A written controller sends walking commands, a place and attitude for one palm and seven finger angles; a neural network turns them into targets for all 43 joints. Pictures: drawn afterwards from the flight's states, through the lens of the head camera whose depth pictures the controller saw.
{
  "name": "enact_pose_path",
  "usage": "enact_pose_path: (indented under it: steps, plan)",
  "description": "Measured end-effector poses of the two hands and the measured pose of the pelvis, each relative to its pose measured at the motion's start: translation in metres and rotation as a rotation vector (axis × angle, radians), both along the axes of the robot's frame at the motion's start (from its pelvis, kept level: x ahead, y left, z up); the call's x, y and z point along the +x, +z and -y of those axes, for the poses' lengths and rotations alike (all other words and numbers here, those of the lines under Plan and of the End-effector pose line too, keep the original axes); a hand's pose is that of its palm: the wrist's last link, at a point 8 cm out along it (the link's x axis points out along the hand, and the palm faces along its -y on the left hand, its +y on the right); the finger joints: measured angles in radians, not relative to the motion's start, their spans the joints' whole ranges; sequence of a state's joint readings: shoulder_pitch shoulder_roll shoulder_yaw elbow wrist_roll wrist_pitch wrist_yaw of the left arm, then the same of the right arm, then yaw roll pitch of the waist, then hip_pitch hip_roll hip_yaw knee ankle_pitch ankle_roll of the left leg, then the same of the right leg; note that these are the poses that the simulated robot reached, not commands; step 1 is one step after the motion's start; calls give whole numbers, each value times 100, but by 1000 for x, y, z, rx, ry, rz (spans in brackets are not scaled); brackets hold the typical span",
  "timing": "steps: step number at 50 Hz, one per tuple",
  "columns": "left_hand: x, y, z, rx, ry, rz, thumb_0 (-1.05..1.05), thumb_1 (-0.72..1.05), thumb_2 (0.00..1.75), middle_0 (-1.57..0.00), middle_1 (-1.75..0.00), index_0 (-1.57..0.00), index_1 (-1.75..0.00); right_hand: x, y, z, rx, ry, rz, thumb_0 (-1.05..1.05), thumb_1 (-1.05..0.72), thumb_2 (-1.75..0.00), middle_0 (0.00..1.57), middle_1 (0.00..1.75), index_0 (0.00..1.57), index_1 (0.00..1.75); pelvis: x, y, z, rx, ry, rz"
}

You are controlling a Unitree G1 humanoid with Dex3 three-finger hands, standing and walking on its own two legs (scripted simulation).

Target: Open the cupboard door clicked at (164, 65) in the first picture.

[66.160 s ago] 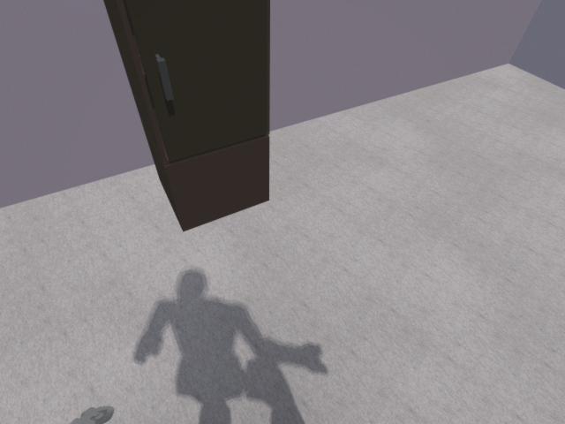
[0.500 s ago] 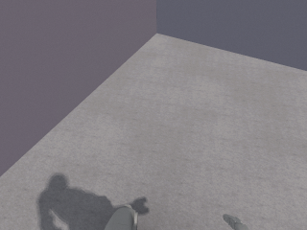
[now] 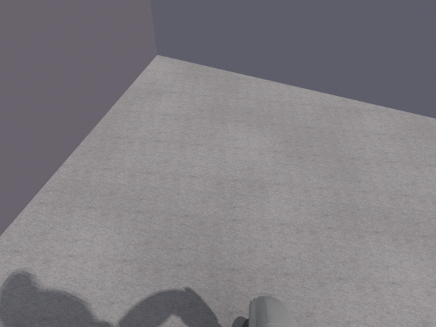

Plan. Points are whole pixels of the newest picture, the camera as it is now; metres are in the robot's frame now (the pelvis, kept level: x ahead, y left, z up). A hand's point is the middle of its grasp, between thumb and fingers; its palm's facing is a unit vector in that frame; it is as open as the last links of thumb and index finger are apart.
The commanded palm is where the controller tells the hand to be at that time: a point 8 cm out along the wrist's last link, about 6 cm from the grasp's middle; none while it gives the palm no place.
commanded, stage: turn to face it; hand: left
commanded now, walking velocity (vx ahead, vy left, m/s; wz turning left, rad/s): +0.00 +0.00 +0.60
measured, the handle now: out of the picture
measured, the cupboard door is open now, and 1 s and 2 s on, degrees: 61 61 61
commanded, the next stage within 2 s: none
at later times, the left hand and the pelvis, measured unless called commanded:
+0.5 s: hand (124, 300) +0.19 +0.21 -0.18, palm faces +0.27 -0.94 -0.19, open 7.3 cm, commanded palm none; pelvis +0.14 +0.00 -0.01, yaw +16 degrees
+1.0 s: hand (114, 306) +0.18 +0.22 -0.16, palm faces +0.48 -0.82 -0.30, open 7.4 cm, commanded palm none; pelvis +0.19 -0.02 -0.01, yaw +31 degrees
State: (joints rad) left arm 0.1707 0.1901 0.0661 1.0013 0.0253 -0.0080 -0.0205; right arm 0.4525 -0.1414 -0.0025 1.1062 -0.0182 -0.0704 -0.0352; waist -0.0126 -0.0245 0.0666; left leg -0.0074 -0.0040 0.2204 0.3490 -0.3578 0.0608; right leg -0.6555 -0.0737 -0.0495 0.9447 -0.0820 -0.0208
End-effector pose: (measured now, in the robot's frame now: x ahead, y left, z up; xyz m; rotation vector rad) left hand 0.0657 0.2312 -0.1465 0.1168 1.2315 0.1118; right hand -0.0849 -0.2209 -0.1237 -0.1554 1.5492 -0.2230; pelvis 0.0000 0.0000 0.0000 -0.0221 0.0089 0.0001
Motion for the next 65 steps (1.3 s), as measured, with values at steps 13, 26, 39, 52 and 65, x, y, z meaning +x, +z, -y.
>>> enact_pose_path:
  steps: [13, 26, 39, 52, 65]
  plan:
    - [129, 5, 41, 19, 29, 121, 0, 92, 90, -20, -30, -20, -30, 119, -20, 4, 104, 2, -69, 1, -91, -90, 20, 30, 20, 30, 105, -6, 28, 41, 109, 2]
    - [100, -15, -28, 46, 264, 68, -1, 93, 90, -20, -30, -20, -30, 375, -9, -1, -5, 356, 359, 1, -92, -90, 20, 30, 19, 30, 147, -20, -9, 6, 285, 14]
    - [69, 4, -65, 93, 397, -27, 1, 91, 90, -19, -30, -19, -29, 416, -2, -40, 19, 528, 324, 1, -91, -90, 20, 30, 20, 30, 163, -5, -23, -11, 399, -44]
    - [78, 25, -7, 182, 509, 31, 1, 91, 90, -20, -30, -19, -30, 450, -38, -3, 114, 597, 227, 1, -91, -90, 20, 30, 20, 30, 191, -13, 32, 31, 562, -38]
    - [25, 31, 67, 133, 747, -21, 1, 93, 90, -20, -30, -20, -30, 531, -17, -25, 126, 820, 263, 1, -91, -90, 20, 30, 20, 30, 209, 2, 53, 84, 770, -20]
